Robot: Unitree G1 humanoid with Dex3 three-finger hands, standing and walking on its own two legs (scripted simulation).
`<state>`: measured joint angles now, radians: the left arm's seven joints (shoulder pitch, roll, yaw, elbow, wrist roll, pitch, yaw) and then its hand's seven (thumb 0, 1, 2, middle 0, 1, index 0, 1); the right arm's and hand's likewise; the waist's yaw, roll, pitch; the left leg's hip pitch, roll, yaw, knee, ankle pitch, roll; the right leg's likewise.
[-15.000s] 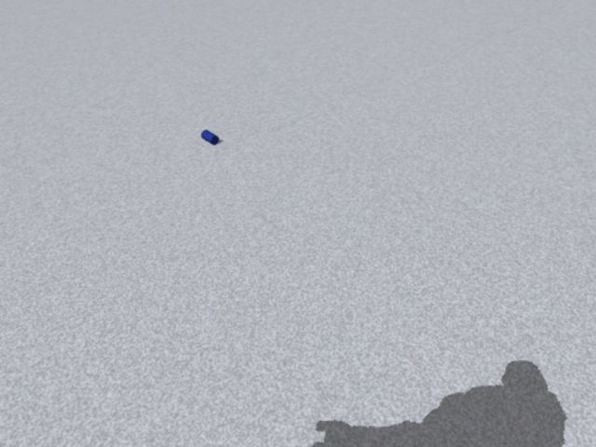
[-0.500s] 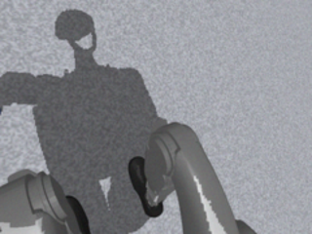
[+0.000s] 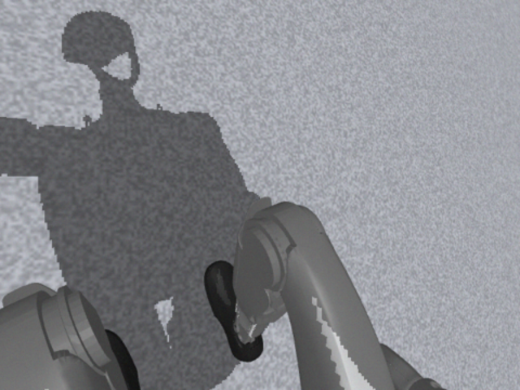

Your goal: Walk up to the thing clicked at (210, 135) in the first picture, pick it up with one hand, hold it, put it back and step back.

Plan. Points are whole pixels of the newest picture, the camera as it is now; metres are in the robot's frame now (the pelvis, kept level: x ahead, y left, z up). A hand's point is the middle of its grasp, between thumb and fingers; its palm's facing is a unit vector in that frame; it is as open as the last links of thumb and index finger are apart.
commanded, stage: rest palm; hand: left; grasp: from above
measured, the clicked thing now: out of the picture +0.47 +0.31 -0.27
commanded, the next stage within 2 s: close in 0.22 s
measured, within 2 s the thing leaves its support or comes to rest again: neither
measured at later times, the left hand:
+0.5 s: hand out of the picture +0.46 +0.30 -0.25, palm faces -0.47 -0.10 -0.88, open 13.0 cm
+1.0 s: hand out of the picture +0.46 +0.30 -0.25, palm faces -0.46 -0.09 -0.89, open 10.3 cm
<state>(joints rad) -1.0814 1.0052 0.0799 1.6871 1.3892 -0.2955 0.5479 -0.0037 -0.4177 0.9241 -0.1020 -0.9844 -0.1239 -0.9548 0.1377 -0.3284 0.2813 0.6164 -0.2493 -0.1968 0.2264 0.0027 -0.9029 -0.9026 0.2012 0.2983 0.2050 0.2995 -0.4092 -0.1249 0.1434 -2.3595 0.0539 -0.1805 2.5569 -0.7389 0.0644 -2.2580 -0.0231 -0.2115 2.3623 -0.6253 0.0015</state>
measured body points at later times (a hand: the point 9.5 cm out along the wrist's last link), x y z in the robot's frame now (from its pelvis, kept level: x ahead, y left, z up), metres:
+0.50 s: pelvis +0.00 +0.00 +0.00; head +0.28 +0.12 +0.33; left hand +0.48 +0.30 -0.20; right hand +0.03 -0.25 -0.05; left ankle +0.06 +0.11 -0.27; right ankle +0.12 -0.11 -0.27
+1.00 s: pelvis +0.00 +0.00 +0.00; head +0.27 +0.13 +0.33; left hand +0.48 +0.30 -0.19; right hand +0.05 -0.25 -0.05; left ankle +0.06 +0.11 -0.27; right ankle +0.12 -0.11 -0.27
